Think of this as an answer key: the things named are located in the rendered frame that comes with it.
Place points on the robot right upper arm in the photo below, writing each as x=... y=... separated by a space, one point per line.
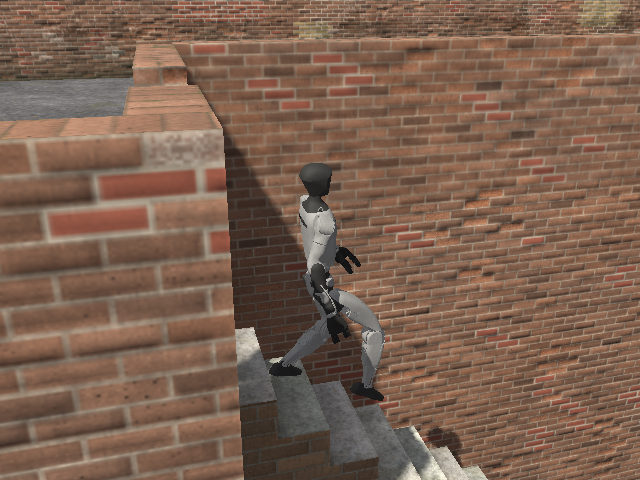
x=324 y=229

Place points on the robot right thigh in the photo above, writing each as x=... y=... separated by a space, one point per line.
x=356 y=310

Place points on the right robot hand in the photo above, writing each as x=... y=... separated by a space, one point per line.
x=336 y=325

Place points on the humanoid robot head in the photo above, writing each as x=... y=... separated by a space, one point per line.
x=316 y=178

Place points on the robot left upper arm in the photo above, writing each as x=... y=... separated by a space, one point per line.
x=302 y=198

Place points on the left robot hand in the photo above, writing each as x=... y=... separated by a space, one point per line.
x=340 y=258

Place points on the right robot forearm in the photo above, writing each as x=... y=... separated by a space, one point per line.
x=317 y=279

